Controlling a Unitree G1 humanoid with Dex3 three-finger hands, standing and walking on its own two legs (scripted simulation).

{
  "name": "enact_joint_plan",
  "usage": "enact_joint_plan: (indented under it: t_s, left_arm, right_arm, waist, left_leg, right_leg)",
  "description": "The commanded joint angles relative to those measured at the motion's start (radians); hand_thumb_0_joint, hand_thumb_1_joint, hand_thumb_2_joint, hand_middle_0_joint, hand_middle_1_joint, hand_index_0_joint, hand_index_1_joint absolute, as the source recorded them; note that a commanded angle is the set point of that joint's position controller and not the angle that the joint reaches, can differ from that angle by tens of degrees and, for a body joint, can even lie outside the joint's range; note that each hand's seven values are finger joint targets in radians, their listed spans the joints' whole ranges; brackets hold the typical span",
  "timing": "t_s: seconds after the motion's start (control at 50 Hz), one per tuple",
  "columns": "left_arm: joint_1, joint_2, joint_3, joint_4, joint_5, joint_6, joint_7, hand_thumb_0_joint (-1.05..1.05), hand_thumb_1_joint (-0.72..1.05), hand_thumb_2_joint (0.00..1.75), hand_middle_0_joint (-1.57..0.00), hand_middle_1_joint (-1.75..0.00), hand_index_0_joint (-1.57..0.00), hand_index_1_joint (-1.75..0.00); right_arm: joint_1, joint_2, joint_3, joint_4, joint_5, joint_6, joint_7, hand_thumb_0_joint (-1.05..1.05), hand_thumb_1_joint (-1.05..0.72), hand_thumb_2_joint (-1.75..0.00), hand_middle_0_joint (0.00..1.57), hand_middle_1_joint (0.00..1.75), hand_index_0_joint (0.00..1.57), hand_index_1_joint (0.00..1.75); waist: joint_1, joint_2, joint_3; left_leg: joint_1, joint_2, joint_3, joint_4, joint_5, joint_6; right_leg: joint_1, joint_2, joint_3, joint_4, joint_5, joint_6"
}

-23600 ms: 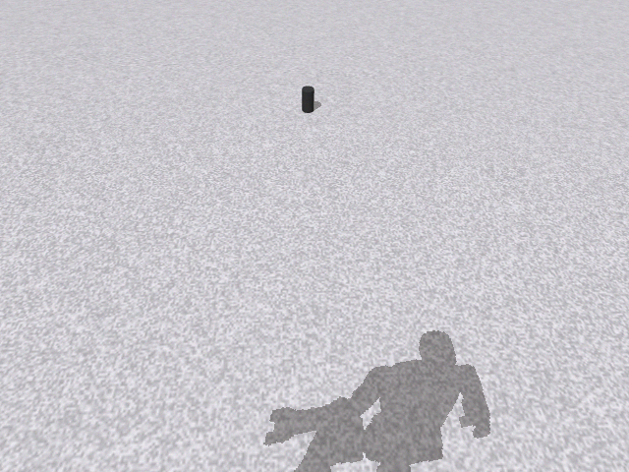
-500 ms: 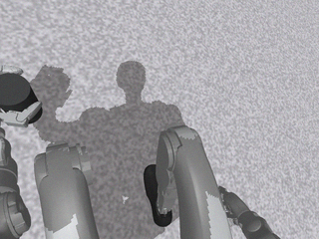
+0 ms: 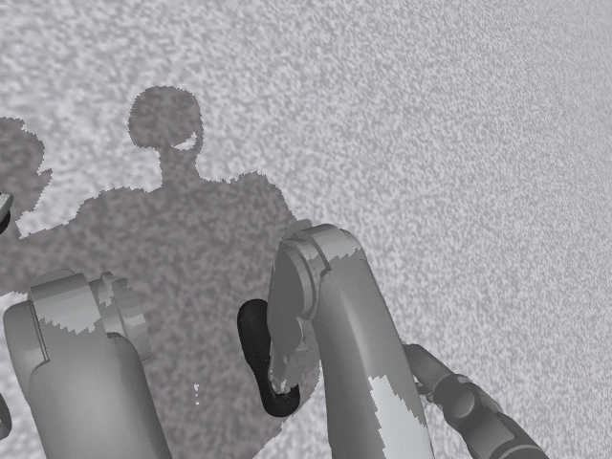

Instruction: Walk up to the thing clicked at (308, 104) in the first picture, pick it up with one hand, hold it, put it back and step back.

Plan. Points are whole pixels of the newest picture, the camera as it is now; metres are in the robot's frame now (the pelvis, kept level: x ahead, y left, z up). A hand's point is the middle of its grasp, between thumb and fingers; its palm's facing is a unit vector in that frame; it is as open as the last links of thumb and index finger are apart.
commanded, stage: lower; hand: left
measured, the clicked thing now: out of the picture +0.43 +0.27 -0.18
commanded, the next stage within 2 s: loosen in 0.64 s
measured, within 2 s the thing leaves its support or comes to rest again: rests again in 0.46 s
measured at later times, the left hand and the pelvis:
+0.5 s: hand out of the picture +0.44 +0.27 -0.19, palm faces +0.31 -0.95 -0.01, open 9.8 cm; pelvis +0.00 +0.01 +0.00, yaw -3 degrees
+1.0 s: hand out of the picture +0.44 +0.27 -0.19, palm faces +0.31 -0.95 +0.00, open 9.9 cm; pelvis -0.01 +0.01 +0.00, yaw -4 degrees
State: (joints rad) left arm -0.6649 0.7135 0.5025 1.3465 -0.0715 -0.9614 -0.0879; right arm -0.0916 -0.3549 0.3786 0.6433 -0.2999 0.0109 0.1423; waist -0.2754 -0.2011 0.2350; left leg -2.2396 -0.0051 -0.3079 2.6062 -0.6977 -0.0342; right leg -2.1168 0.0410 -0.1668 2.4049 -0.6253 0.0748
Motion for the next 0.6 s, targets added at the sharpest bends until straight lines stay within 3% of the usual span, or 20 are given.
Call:
enact_joint_plan:
  t_s: [0.0, 0.06, 0.08, 0.12, 0.14, 0.22, 0.3, 0.52, 0.58]
  left_arm:
    - [-0.328, 0.22, 0.004, -0.186, -0.004, -0.149, 0.018, 0.0, 0.22, 1.26, -1.24, -1.38, -1.24, -1.39]
    - [-0.334, 0.24, 0.007, -0.16, -0.01, -0.162, 0.024, 0.0, 0.22, 1.26, -1.24, -1.39, -1.25, -1.4]
    - [-0.304, 0.245, 0.02, -0.158, -0.013, -0.166, 0.029, 0.0, 0.24, 1.27, -1.24, -1.39, -1.25, -1.4]
    - [-0.324, 0.247, 0.013, -0.145, -0.013, -0.175, 0.038, 0.0, 0.24, 1.26, -1.22, -1.38, -1.23, -1.38]
    - [-0.295, 0.255, 0.023, -0.127, -0.012, -0.175, 0.042, 0.0, 0.25, 1.27, -1.22, -1.38, -1.23, -1.38]
    - [-0.322, 0.281, 0.017, -0.131, -0.003, -0.195, 0.06, 0.0, 0.26, 1.26, -1.24, -1.37, -1.24, -1.38]
    - [-0.299, 0.3, 0.025, -0.131, 0.007, -0.211, 0.075, 0.0, 0.25, 1.26, -1.21, -1.36, -1.22, -1.37]
    - [-0.319, 0.314, 0.0, -0.099, 0.014, -0.233, 0.105, 0.0, 0.26, 1.26, -1.22, -1.35, -1.22, -1.37]
    - [-0.309, 0.306, -0.014, -0.089, 0.02, -0.236, 0.106, 0.0, 0.24, 1.27, -1.24, -1.37, -1.23, -1.38]
  right_arm:
    - [0.054, -0.343, -0.081, -0.03, -0.016, 0.002, -0.017, 0.0, -0.91, -0.91, 0.2, 0.3, 0.2, 0.3]
    - [0.044, -0.349, -0.064, -0.035, -0.023, 0.002, -0.017, 0.0, -0.91, -0.91, 0.2, 0.3, 0.2, 0.3]
    - [0.039, -0.344, -0.057, -0.039, -0.026, 0.001, -0.016, 0.0, -0.91, -0.91, 0.2, 0.3, 0.2, 0.3]
    - [0.034, -0.349, -0.045, -0.042, -0.034, 0.002, -0.016, 0.0, -0.91, -0.91, 0.2, 0.3, 0.2, 0.3]
    - [0.028, -0.35, -0.044, -0.041, -0.035, 0.004, -0.016, 0.0, -0.9, -0.91, 0.2, 0.3, 0.2, 0.3]
    - [0.005, -0.356, -0.029, -0.052, -0.042, 0.006, -0.018, 0.0, -0.91, -0.91, 0.2, 0.3, 0.2, 0.3]
    - [0.006, -0.366, -0.019, -0.05, -0.054, 0.007, -0.016, 0.0, -0.9, -0.91, 0.2, 0.3, 0.2, 0.3]
    - [-0.016, -0.374, 0.01, -0.055, -0.07, 0.013, -0.016, 0.0, -0.91, -0.91, 0.2, 0.3, 0.2, 0.3]
    - [-0.036, -0.375, 0.011, -0.059, -0.074, 0.015, -0.017, 0.0, -0.9, -0.91, 0.2, 0.3, 0.2, 0.3]
  waist:
    - [-0.086, 0.558, -0.635]
    - [-0.09, 0.532, -0.624]
    - [-0.079, 0.517, -0.643]
    - [-0.094, 0.531, -0.631]
    - [-0.086, 0.524, -0.62]
    - [-0.099, 0.527, -0.588]
    - [-0.103, 0.559, -0.598]
    - [-0.133, 0.553, -0.553]
    - [-0.127, 0.569, -0.531]
  left_leg:
    - [0.464, 0.06, 0.081, -0.325, 0.134, -0.004]
    - [0.428, 0.057, 0.081, -0.304, 0.122, 0.004]
    - [0.436, 0.056, 0.085, -0.292, 0.141, 0.006]
    - [0.444, 0.058, 0.077, -0.292, 0.156, 0.003]
    - [0.438, 0.059, 0.075, -0.292, 0.154, 0.004]
    - [0.428, 0.062, 0.063, -0.294, 0.122, 0.004]
    - [0.475, 0.069, 0.047, -0.298, 0.157, -0.006]
    - [0.466, 0.075, 0.027, -0.285, 0.164, -0.003]
    - [0.481, 0.081, 0.017, -0.296, 0.145, -0.01]
  right_leg:
    - [0.292, 0.022, -0.128, -0.161, 0.181, -0.086]
    - [0.323, 0.029, -0.133, -0.166, 0.182, -0.081]
    - [0.347, 0.033, -0.129, -0.172, 0.2, -0.079]
    - [0.348, 0.034, -0.137, -0.167, 0.213, -0.077]
    - [0.35, 0.037, -0.137, -0.168, 0.211, -0.078]
    - [0.337, 0.04, -0.152, -0.169, 0.19, -0.077]
    - [0.348, 0.044, -0.161, -0.157, 0.22, -0.076]
    - [0.356, 0.055, -0.181, -0.162, 0.235, -0.071]
    - [0.328, 0.055, -0.186, -0.154, 0.217, -0.073]
